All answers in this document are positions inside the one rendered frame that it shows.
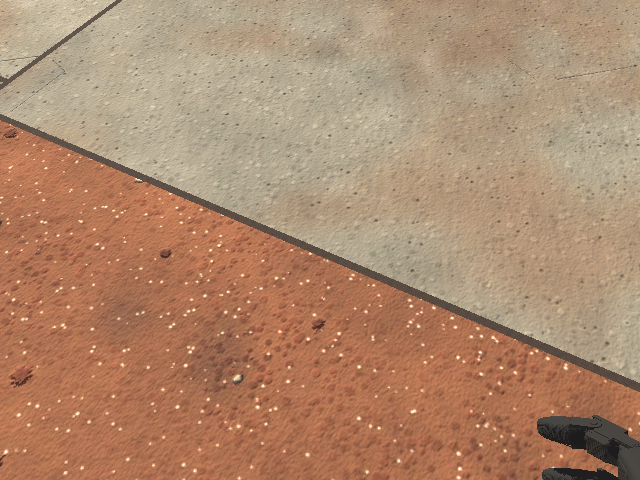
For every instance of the robot right hand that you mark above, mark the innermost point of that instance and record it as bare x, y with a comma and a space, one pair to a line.
601, 438

